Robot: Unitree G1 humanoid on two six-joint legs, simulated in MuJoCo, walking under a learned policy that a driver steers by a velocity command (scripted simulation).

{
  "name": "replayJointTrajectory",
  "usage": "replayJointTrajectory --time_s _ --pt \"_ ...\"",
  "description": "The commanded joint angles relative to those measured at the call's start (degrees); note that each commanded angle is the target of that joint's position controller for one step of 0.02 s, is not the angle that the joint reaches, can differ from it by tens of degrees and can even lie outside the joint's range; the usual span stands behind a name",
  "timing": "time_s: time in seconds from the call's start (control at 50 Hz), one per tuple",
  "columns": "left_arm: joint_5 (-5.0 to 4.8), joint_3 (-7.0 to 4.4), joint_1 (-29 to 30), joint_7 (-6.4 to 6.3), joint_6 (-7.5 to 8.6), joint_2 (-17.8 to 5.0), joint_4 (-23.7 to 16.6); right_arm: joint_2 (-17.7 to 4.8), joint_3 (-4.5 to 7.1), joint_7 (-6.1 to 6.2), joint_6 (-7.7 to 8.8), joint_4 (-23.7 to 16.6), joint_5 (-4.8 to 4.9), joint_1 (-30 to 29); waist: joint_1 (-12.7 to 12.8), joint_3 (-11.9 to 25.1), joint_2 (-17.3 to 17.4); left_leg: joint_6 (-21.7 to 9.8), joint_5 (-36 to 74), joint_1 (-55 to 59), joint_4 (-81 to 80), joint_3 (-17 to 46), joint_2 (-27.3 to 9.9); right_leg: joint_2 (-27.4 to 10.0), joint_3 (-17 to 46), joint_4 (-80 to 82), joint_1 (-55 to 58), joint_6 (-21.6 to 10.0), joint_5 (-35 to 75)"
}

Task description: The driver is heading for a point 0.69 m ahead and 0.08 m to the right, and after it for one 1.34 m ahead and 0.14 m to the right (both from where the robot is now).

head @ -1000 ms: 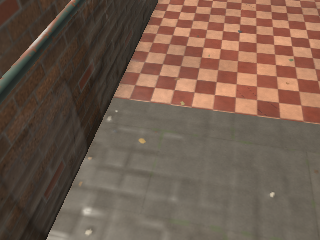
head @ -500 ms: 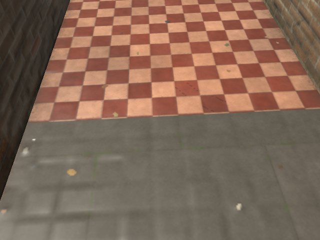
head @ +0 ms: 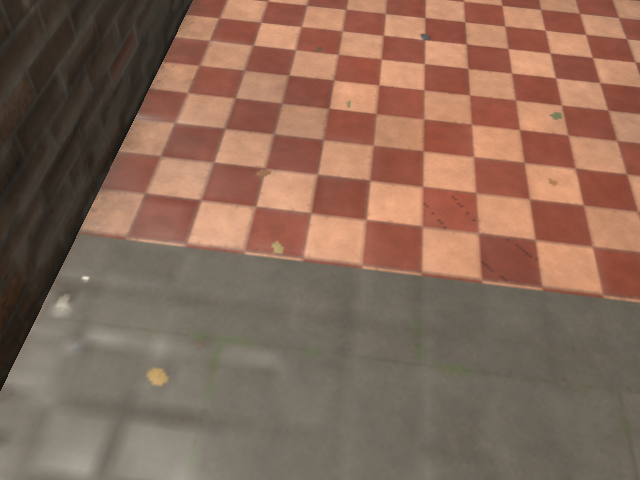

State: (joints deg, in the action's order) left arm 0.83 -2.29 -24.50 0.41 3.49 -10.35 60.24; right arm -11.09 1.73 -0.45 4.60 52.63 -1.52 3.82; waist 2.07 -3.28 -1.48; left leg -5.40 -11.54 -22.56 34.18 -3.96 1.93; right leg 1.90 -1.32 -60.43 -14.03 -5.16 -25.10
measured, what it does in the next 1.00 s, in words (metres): walks ahead: right foot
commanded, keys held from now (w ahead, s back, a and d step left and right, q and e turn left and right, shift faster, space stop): w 0.90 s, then no key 0.10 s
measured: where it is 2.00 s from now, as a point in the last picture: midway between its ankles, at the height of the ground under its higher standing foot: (352, 407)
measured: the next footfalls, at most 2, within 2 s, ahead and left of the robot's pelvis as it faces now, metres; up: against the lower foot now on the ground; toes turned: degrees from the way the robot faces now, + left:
right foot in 0.44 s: +0.40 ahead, -0.12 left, +0.00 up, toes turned -4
left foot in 1.02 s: +0.69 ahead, +0.05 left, +0.00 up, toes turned +4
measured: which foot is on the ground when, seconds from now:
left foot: down 0.00-0.46, up 0.48-1.00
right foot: up 0.00-0.42, down 0.44-1.00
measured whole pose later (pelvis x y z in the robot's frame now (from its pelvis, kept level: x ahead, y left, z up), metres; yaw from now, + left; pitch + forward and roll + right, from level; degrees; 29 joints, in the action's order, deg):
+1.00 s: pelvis +0.51 -0.04 +0.01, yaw +0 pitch +0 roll -2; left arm 1.3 -1.8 -27.5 -1.2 5.2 -9.1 61.9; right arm -9.8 2.0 -0.9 3.8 50.8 -1.4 0.0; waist 3.7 -3.7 1.0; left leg -4.9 -3.2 -27.8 30.3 -4.4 -0.9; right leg 3.8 -3.9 -15.3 6.3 -3.0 -21.3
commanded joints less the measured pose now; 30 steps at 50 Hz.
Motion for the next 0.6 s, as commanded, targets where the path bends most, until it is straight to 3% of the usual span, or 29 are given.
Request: replayJointTrajectory --time_s 0.02,0.06,0.12,0.16,0.22,0.26,0.34,0.4,0.42,0.44,0.46,0.48,0.5,0.52,0.54,0.58,0.6 --pt "0.42 -1.32 3.39 0.21 0.77 -4.73 -5.09 -6.27 1.71 0.52 -0.32 1.96 0.56 10.79 -3.86 0.31 5.27 -7.88 -4.77 18.64 -21.61 25.80 -18.21 -5.82 3.26 -7.53 -24.28 -0.74 5.82" --pt "1.56 -1.24 1.02 0.34 -0.64 -2.76 -3.63 -3.59 0.94 0.81 0.59 3.07 0.78 11.67 -1.17 0.27 5.99 -6.41 6.81 12.95 -22.90 18.61 -14.85 -6.51 2.62 -4.44 -17.99 0.87 7.99" --pt "1.00 -1.61 3.94 0.63 -1.75 -2.93 -4.55 -5.31 1.34 1.00 1.52 4.63 1.18 15.03 0.09 0.65 5.52 -6.87 15.92 13.49 -23.98 13.36 -13.23 -6.46 1.56 -0.78 -19.30 2.29 12.09" --pt "0.97 -1.68 9.86 0.77 -1.78 -3.45 -6.64 -5.53 1.33 1.10 1.54 5.42 1.53 17.24 -0.69 -0.68 5.26 -7.00 16.22 14.80 -25.43 11.92 -12.65 -7.13 0.76 3.98 -22.40 3.38 16.22" --pt "0.67 -1.15 16.62 1.16 -1.60 -2.39 -8.71 -4.85 1.05 1.02 1.44 6.23 0.99 20.09 -2.14 -1.84 5.32 -6.65 19.48 16.10 -25.46 9.26 -11.52 -6.87 -0.65 13.02 -22.41 4.04 21.70" --pt "0.36 -0.78 21.10 1.37 -1.37 -2.00 -10.11 -5.18 1.10 0.95 1.52 6.89 0.82 22.39 -3.41 -2.27 5.32 -6.60 19.42 17.62 -25.38 8.71 -11.92 -6.30 -1.52 18.32 -21.33 3.90 24.30" --pt "0.41 -0.86 26.21 1.28 -1.01 -3.43 -12.37 -6.38 1.39 1.42 1.28 8.05 0.27 25.35 -4.89 -3.92 5.52 -6.61 20.50 23.09 -24.28 9.40 -14.42 -5.25 -2.20 25.21 -20.67 2.42 22.26" --pt "0.24 -1.41 22.36 0.79 -0.11 -4.62 -11.97 -7.07 1.68 1.97 1.36 8.29 -0.02 24.07 -2.40 -2.32 5.99 -5.05 32.06 25.81 -18.28 8.25 -15.07 -3.12 -2.88 29.66 -13.03 -0.09 16.76" --pt "0.33 -1.90 16.46 0.44 0.36 -5.14 -10.08 -7.44 1.77 1.95 1.35 8.33 0.14 23.20 0.34 0.59 5.39 -4.21 38.98 25.44 -11.29 6.77 -13.90 -1.07 -4.06 32.09 -5.59 -1.07 16.24" --pt "0.87 -2.70 6.64 -0.10 1.04 -6.62 -6.64 -6.82 1.53 1.78 1.30 8.18 0.22 22.99 4.05 5.96 2.95 -3.18 39.36 21.63 0.25 4.29 -11.05 -0.48 -4.03 34.02 6.68 -2.50 17.03" --pt "2.13 -3.89 -3.79 -0.75 1.64 -11.20 -4.79 -4.89 0.87 1.49 1.30 6.42 0.61 23.33 7.39 13.43 -2.60 -1.97 22.71 10.85 17.57 1.84 -8.01 -12.78 9.65 35.18 20.77 -5.43 11.04" --pt "2.23 -4.98 -5.39 -0.42 1.29 -16.26 -4.50 0.24 0.24 0.76 1.13 5.92 2.80 30.13 4.04 19.13 -16.03 0.27 -17.27 -8.28 37.39 0.09 3.08 -26.99 37.93 43.42 32.74 -13.56 7.38" --pt "0.47 -4.21 1.28 -0.12 0.41 -12.76 -5.81 -5.68 1.65 0.94 0.76 6.22 1.17 26.28 2.13 14.57 -5.75 -0.93 -15.22 -12.47 41.10 7.23 -0.49 -24.02 37.67 46.13 26.84 -11.28 2.00" --pt "0.13 -3.16 7.50 0.04 0.41 -9.38 -7.27 -6.00 1.95 0.56 0.91 4.55 1.00 21.00 0.49 7.35 -2.54 -1.15 -9.39 -13.21 39.72 7.08 -2.98 -22.02 28.73 46.91 18.67 -9.60 3.55" --pt "0.33 -2.41 9.88 0.21 0.79 -6.87 -7.36 -4.62 1.75 0.40 1.05 3.94 1.02 18.45 -0.60 3.87 -0.14 -0.96 -5.59 -11.59 36.89 7.02 -4.86 -19.59 22.86 48.77 12.65 -8.26 10.69" --pt "0.01 -1.45 9.44 -0.23 1.52 -3.95 -6.01 -2.70 1.63 -0.03 -0.33 4.35 -0.33 19.28 -3.18 2.00 -1.94 0.06 -3.45 -7.48 32.78 6.46 -6.72 -15.34 14.40 50.08 6.99 -5.90 20.31" --pt "0.00 -1.28 7.49 -0.34 2.00 -3.81 -5.14 -2.21 1.71 -0.29 -0.95 4.61 -0.48 19.92 -3.49 2.41 -2.26 0.55 -3.00 -6.41 32.18 5.80 -6.48 -14.74 12.76 50.21 6.59 -5.94 24.31"
Keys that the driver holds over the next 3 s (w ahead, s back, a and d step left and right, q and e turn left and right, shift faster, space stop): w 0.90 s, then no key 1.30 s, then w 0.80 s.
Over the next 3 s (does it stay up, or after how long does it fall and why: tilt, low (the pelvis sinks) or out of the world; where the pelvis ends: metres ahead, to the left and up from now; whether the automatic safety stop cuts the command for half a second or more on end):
stays up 0.89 -0.01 0.01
